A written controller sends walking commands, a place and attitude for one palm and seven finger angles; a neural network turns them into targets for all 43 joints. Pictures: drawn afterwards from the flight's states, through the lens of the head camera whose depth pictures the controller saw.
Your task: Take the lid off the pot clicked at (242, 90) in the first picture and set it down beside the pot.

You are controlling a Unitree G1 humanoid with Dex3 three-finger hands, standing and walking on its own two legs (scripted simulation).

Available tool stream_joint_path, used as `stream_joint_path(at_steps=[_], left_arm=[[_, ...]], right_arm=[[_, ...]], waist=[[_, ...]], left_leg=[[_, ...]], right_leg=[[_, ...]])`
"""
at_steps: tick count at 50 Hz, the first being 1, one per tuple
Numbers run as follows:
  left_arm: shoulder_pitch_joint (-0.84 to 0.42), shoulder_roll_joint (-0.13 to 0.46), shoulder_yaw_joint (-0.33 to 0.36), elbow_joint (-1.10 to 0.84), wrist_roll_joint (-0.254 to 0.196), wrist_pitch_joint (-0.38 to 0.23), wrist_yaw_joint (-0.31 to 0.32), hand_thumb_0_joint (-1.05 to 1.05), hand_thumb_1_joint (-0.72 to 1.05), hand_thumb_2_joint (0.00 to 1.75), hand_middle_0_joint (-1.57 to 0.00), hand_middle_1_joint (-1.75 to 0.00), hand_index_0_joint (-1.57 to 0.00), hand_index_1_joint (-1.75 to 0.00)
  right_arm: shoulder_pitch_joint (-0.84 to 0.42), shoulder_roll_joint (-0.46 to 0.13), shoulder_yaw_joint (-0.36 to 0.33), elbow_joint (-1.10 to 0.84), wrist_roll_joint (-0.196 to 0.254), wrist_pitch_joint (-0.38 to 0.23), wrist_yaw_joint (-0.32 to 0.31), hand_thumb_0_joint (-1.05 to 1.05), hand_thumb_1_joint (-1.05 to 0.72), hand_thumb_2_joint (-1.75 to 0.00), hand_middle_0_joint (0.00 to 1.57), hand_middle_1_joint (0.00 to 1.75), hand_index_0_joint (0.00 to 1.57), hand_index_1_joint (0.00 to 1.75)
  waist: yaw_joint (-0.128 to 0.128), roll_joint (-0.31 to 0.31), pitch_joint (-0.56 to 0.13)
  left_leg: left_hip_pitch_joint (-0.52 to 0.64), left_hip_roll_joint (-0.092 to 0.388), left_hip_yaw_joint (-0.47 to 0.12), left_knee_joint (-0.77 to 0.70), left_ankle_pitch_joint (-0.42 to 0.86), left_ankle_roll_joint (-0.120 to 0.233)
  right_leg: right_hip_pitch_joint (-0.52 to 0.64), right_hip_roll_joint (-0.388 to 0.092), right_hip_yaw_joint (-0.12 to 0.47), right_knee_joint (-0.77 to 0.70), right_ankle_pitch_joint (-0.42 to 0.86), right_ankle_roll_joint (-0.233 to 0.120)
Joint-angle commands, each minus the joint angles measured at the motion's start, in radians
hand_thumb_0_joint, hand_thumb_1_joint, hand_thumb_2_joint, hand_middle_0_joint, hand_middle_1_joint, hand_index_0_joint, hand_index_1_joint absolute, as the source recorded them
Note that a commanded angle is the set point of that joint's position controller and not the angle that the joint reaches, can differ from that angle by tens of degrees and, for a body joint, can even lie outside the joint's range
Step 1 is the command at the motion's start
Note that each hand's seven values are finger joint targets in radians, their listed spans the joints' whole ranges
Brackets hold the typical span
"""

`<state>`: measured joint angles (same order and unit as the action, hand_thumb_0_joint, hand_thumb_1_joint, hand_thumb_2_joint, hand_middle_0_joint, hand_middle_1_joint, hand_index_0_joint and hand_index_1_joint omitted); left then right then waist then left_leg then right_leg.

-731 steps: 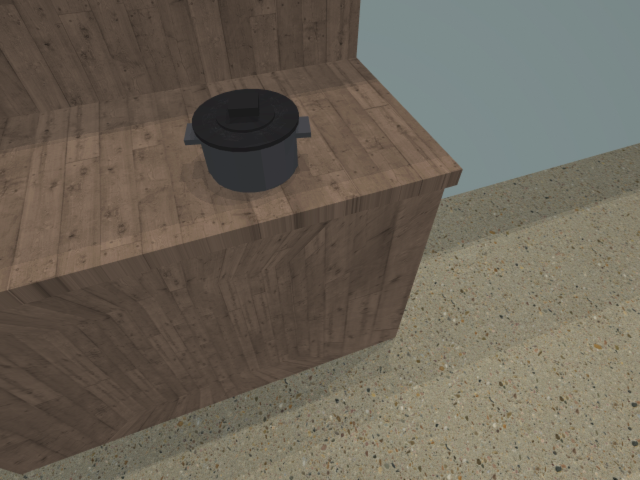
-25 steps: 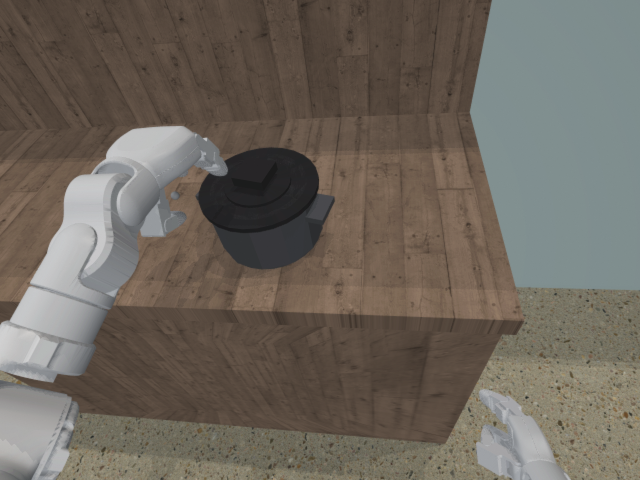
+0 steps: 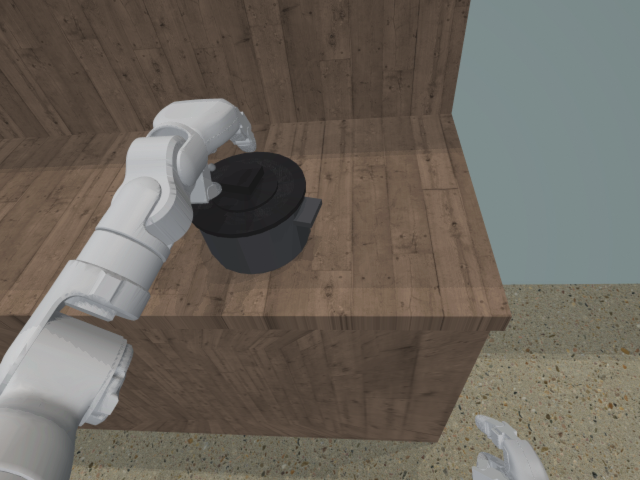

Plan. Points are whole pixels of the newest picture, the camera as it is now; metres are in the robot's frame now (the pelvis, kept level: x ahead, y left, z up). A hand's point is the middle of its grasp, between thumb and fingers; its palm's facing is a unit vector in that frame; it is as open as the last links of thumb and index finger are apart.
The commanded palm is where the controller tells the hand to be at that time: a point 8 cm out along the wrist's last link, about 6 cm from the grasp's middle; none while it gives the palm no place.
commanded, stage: move the open hand above the knob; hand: left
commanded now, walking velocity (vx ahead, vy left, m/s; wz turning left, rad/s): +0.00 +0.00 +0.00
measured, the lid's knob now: (241, 178) +0.50 +0.13 +0.12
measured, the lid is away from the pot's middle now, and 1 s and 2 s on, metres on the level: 0.00 0.00 0.00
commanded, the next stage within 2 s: lower the open fingers around the knob in 0.92 s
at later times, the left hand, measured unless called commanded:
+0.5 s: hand (229, 146) +0.48 +0.12 +0.19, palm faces -0.21 -0.01 -0.98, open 10.1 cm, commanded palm +0.45 +0.14 +0.26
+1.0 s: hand (221, 151) +0.46 +0.13 +0.19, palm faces -0.21 -0.02 -0.98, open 10.1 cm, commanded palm +0.44 +0.14 +0.26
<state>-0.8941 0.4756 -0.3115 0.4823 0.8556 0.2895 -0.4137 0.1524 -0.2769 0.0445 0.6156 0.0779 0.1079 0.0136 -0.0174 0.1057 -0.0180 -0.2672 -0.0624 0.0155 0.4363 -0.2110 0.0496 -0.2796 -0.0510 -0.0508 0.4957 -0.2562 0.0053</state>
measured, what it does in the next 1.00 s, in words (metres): stands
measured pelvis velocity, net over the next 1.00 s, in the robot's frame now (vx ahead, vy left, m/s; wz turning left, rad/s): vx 0.01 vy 0.00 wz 0.00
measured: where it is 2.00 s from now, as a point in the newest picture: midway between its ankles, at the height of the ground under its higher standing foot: outside the picture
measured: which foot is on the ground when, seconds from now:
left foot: down 0.00-1.00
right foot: down 0.00-1.00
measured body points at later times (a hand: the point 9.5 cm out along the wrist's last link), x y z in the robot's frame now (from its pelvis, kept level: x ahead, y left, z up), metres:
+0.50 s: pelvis +0.02 +0.00 +0.00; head +0.04 -0.05 +0.45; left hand +0.48 +0.12 +0.25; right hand +0.12 -0.26 -0.13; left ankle +0.01 +0.09 -0.74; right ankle +0.00 -0.12 -0.74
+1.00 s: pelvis +0.01 +0.00 +0.00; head +0.03 -0.03 +0.45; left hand +0.47 +0.13 +0.25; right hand +0.17 -0.23 -0.12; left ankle +0.01 +0.09 -0.74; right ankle +0.00 -0.12 -0.74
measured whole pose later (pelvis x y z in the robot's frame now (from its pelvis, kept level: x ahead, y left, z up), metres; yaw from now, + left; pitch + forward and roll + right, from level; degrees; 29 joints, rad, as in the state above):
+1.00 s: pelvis +0.01 +0.00 +0.00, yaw +0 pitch +4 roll +1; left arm -1.03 0.42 -0.32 0.66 0.87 0.29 -0.42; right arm 0.16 -0.27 0.05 0.62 0.07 0.11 0.00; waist -0.03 0.09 -0.04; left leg -0.28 -0.06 0.01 0.42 -0.21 0.06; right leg -0.29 -0.05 -0.05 0.47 -0.25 0.01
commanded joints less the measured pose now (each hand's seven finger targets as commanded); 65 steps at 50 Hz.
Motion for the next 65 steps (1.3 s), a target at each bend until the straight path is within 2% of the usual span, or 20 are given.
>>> stream_joint_path(at_steps=[1,9,12,16,19,22,24,26,29,32,34,38,42,46,50,53,55,59,61,65], left_arm=[[-0.561,0.237,0.162,-0.068,0.033,0.010,0.036,0.00,-0.35,1.55,-0.85,-0.08,-0.85,-0.08],[-0.643,0.149,0.086,0.077,0.025,-0.010,0.012,0.00,-0.35,1.55,-0.85,-0.08,-0.85,-0.08],[-0.733,0.256,0.162,0.011,0.051,-0.044,0.026,0.00,-0.35,1.55,-0.85,-0.08,-0.85,-0.08],[-0.605,0.263,0.190,0.094,0.053,-0.043,0.034,0.00,-0.35,1.55,-0.85,-0.08,-0.85,-0.08],[-0.584,0.169,0.116,0.028,0.035,-0.035,0.028,0.00,-0.35,1.55,-0.85,-0.08,-0.85,-0.08],[-0.634,0.269,0.188,-0.099,0.049,-0.038,0.029,0.00,-0.35,1.55,-0.85,-0.08,-0.85,-0.08],[-0.587,0.206,0.146,-0.058,0.032,-0.025,0.028,0.00,-0.35,1.55,-0.85,-0.08,-0.85,-0.08],[-0.572,0.281,0.208,-0.025,0.040,-0.014,0.032,0.00,-0.35,1.55,-0.85,-0.08,-0.85,-0.08],[-0.605,0.187,0.122,-0.062,0.031,-0.009,0.027,0.00,-0.35,1.55,-0.85,-0.08,-0.85,-0.08],[-0.636,0.229,0.153,-0.143,0.043,-0.014,0.028,0.00,-0.35,1.55,-0.85,-0.08,-0.85,-0.08],[-0.597,0.138,0.088,-0.093,0.023,-0.003,0.020,0.00,-0.35,1.55,-0.85,-0.08,-0.85,-0.08],[-0.645,0.142,0.080,-0.007,0.038,0.018,0.023,0.00,-0.35,1.55,-0.85,-0.08,-0.85,-0.08],[-0.713,0.154,0.087,-0.061,0.050,0.002,0.033,0.00,-0.35,1.55,-0.85,-0.08,-0.85,-0.08],[-0.656,0.139,0.089,0.055,0.045,0.010,0.036,0.00,-0.35,1.55,-0.85,-0.08,-0.85,-0.08],[-0.659,0.197,0.133,-0.035,0.050,-0.009,0.033,0.00,-0.35,1.55,-0.85,-0.08,-0.85,-0.08],[-0.581,0.161,0.116,0.070,0.038,0.020,0.023,0.00,-0.35,1.55,-0.85,-0.08,-0.85,-0.08],[-0.576,0.187,0.139,0.008,0.028,0.015,0.020,0.00,-0.35,1.55,-0.85,-0.08,-0.85,-0.08],[-0.607,0.118,0.080,-0.083,0.015,0.017,0.012,0.00,-0.35,1.55,-0.85,-0.08,-0.85,-0.08],[-0.627,0.202,0.140,-0.078,0.035,0.018,0.015,0.00,-0.35,1.55,-0.85,-0.08,-0.85,-0.08],[-0.575,0.151,0.109,-0.036,0.028,0.018,0.020,0.00,-0.35,1.55,-0.85,-0.08,-0.85,-0.08]], right_arm=[[-0.071,-0.108,-0.046,-0.124,-0.002,-0.050,-0.009,0.00,-0.90,-0.90,0.20,0.30,0.20,0.30],[-0.011,-0.119,-0.055,-0.099,-0.001,-0.052,-0.023,0.00,-0.90,-0.90,0.20,0.30,0.20,0.30],[0.003,-0.115,-0.057,-0.105,-0.009,-0.069,-0.029,0.00,-0.90,-0.90,0.20,0.30,0.20,0.30],[0.010,-0.123,-0.058,-0.103,-0.004,-0.062,-0.020,0.00,-0.90,-0.90,0.20,0.30,0.20,0.30],[-0.010,-0.124,-0.064,-0.122,0.001,-0.055,-0.009,0.00,-0.90,-0.90,0.20,0.30,0.20,0.30],[-0.016,-0.117,-0.066,-0.139,-0.003,-0.062,-0.008,0.00,-0.90,-0.90,0.20,0.30,0.20,0.30],[-0.010,-0.120,-0.068,-0.127,0.002,-0.055,-0.004,0.00,-0.90,-0.90,0.20,0.30,0.20,0.30],[-0.015,-0.125,-0.062,-0.120,0.003,-0.055,-0.007,0.00,-0.90,-0.90,0.20,0.30,0.20,0.30],[-0.034,-0.121,-0.063,-0.124,0.006,-0.051,-0.009,0.00,-0.90,-0.90,0.20,0.30,0.20,0.30],[-0.040,-0.108,-0.061,-0.131,0.001,-0.059,-0.006,0.00,-0.90,-0.90,0.20,0.30,0.20,0.30],[-0.039,-0.111,-0.061,-0.120,0.004,-0.048,0.000,0.00,-0.90,-0.90,0.20,0.30,0.20,0.30],[-0.054,-0.107,-0.044,-0.107,0.006,-0.037,-0.009,0.00,-0.90,-0.90,0.20,0.30,0.20,0.30],[-0.050,-0.098,-0.045,-0.111,-0.003,-0.044,-0.013,0.00,-0.90,-0.90,0.20,0.30,0.20,0.30],[-0.047,-0.102,-0.037,-0.103,-0.003,-0.033,-0.014,0.00,-0.90,-0.90,0.20,0.30,0.20,0.30],[-0.056,-0.102,-0.042,-0.126,-0.006,-0.038,-0.014,0.00,-0.90,-0.90,0.20,0.30,0.20,0.30],[-0.048,-0.106,-0.042,-0.117,0.001,-0.040,-0.012,0.00,-0.90,-0.90,0.20,0.30,0.20,0.30],[-0.053,-0.110,-0.043,-0.130,-0.001,-0.041,-0.010,0.00,-0.90,-0.90,0.20,0.30,0.20,0.30],[-0.053,-0.108,-0.056,-0.134,-0.003,-0.051,-0.009,0.00,-0.90,-0.90,0.20,0.30,0.20,0.30],[-0.043,-0.111,-0.052,-0.124,-0.005,-0.055,-0.011,0.00,-0.90,-0.90,0.20,0.30,0.20,0.30],[-0.035,-0.109,-0.053,-0.113,-0.003,-0.056,-0.009,0.00,-0.90,-0.90,0.20,0.30,0.20,0.30]], waist=[[-0.014,-0.152,-0.367],[-0.051,-0.166,-0.316],[-0.034,-0.134,-0.436],[-0.018,-0.184,-0.395],[-0.027,-0.126,-0.384],[-0.016,-0.119,-0.467],[-0.029,-0.125,-0.421],[-0.015,-0.169,-0.398],[-0.031,-0.124,-0.392],[-0.022,-0.110,-0.467],[-0.039,-0.123,-0.411],[-0.039,-0.164,-0.339],[-0.037,-0.123,-0.432],[-0.032,-0.164,-0.361],[-0.019,-0.135,-0.444],[-0.021,-0.166,-0.356],[-0.012,-0.160,-0.390],[-0.032,-0.121,-0.400],[-0.022,-0.130,-0.414],[-0.023,-0.141,-0.381]], left_leg=[[0.150,0.009,-0.050,-0.027,0.225,0.012],[0.130,0.004,-0.043,-0.031,0.195,0.023],[0.169,0.003,-0.044,-0.030,0.248,0.027],[0.122,0.012,-0.031,-0.028,0.291,0.025],[0.150,0.012,-0.034,-0.019,0.336,0.027],[0.198,0.015,-0.038,-0.010,0.395,0.034],[0.195,0.020,-0.045,-0.006,0.405,0.031],[0.160,0.018,-0.035,-0.018,0.333,0.029],[0.182,0.016,-0.038,-0.012,0.340,0.029],[0.239,0.021,-0.053,-0.003,0.402,0.027],[0.226,0.023,-0.059,0.000,0.413,0.022],[0.165,0.015,-0.049,-0.027,0.254,0.016],[0.226,0.018,-0.061,-0.014,0.330,0.015],[0.161,0.016,-0.053,-0.030,0.279,0.010],[0.197,0.018,-0.053,-0.023,0.333,0.014],[0.157,0.016,-0.049,-0.029,0.294,0.014],[0.166,0.014,-0.052,-0.030,0.306,0.016],[0.224,0.016,-0.065,-0.016,0.354,0.023],[0.216,0.015,-0.062,-0.023,0.331,0.021],[0.204,0.018,-0.063,-0.029,0.306,0.015]], right_leg=[[0.115,0.044,0.005,-0.039,0.279,-0.040],[0.078,0.043,0.008,-0.063,0.285,-0.036],[0.148,0.039,0.025,-0.046,0.342,-0.037],[0.170,0.038,0.022,-0.044,0.400,-0.035],[0.135,0.037,0.017,-0.049,0.409,-0.039],[0.179,0.039,0.030,-0.039,0.451,-0.037],[0.133,0.043,0.016,-0.048,0.425,-0.038],[0.150,0.046,0.017,-0.047,0.404,-0.035],[0.110,0.041,0.013,-0.050,0.384,-0.039],[0.126,0.044,0.016,-0.037,0.397,-0.039],[0.081,0.045,0.005,-0.046,0.381,-0.040],[0.057,0.047,-0.005,-0.053,0.296,-0.041],[0.078,0.045,0.004,-0.041,0.325,-0.045],[0.078,0.043,-0.002,-0.048,0.313,-0.045],[0.125,0.039,0.011,-0.043,0.350,-0.044],[0.098,0.044,0.002,-0.048,0.332,-0.043],[0.128,0.041,0.006,-0.049,0.347,-0.042],[0.090,0.044,0.003,-0.058,0.343,-0.045],[0.114,0.050,0.007,-0.051,0.347,-0.044],[0.090,0.052,-0.002,-0.053,0.314,-0.044]])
